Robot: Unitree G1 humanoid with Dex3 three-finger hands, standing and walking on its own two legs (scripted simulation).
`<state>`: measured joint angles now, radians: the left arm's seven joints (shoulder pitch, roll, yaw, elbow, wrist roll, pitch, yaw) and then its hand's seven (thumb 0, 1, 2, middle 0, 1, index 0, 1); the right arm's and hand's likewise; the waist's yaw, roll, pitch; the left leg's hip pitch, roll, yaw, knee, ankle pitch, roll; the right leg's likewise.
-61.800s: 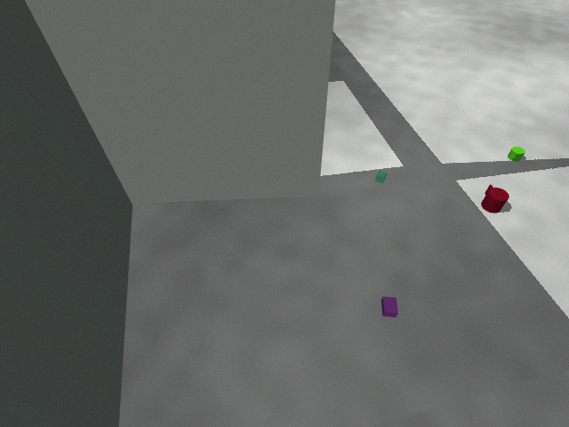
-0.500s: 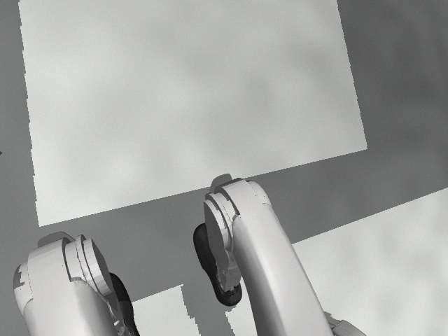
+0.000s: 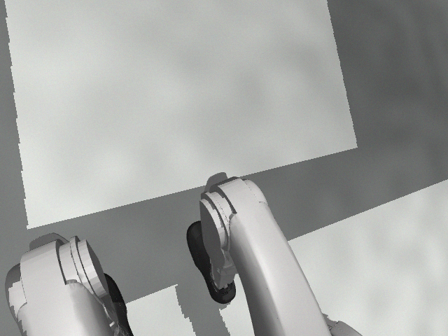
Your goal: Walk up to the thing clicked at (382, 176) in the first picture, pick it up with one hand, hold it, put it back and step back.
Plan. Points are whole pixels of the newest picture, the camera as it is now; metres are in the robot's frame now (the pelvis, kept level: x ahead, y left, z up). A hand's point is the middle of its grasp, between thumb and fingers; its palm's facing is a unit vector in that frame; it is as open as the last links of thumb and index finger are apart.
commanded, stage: approach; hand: left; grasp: from above
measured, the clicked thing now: out of the picture +0.50 +0.31 -0.30
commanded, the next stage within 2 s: rest palm in 0.44 s
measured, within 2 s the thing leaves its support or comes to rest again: neither
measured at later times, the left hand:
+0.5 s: hand out of the picture +0.47 +0.30 -0.21, palm faces -0.36 -0.31 -0.88, open 13.8 cm
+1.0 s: hand out of the picture +0.47 +0.30 -0.25, palm faces -0.31 -0.33 -0.89, open 13.9 cm
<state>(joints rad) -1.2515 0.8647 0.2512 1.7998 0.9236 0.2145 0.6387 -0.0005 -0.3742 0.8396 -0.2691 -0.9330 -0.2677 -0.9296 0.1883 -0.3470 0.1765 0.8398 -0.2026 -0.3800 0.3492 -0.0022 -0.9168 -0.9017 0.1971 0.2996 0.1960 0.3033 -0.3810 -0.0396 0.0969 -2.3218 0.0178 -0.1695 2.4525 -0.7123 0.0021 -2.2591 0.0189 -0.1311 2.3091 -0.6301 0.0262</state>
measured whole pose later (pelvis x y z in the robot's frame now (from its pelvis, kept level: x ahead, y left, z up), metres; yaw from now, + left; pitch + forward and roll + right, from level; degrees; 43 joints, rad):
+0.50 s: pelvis +0.00 +0.00 +0.00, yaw +0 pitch +32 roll -10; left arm -1.24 0.87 0.20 1.79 0.89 0.24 0.57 0.00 -0.50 0.94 -0.14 -1.05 -0.14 -1.04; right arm 0.22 -0.35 0.22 0.80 -0.19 -0.35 0.32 0.00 -0.91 -0.90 0.20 0.30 0.20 0.30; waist -0.41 -0.03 0.15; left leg -2.32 0.03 -0.16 2.45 -0.71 0.00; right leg -2.27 0.03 -0.13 2.30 -0.61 0.03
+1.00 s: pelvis +0.00 +0.00 +0.00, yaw -2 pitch +31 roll -13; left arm -1.29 0.98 0.25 1.87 0.90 0.21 0.68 0.00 -0.51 0.96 -0.14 -1.03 -0.13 -1.04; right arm 0.15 -0.38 0.29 0.72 -0.22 -0.37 0.36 0.00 -0.92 -0.91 0.19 0.30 0.19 0.30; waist -0.46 -0.09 0.20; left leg -2.32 0.02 -0.21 2.47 -0.72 0.00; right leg -2.24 0.03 -0.16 2.30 -0.62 0.03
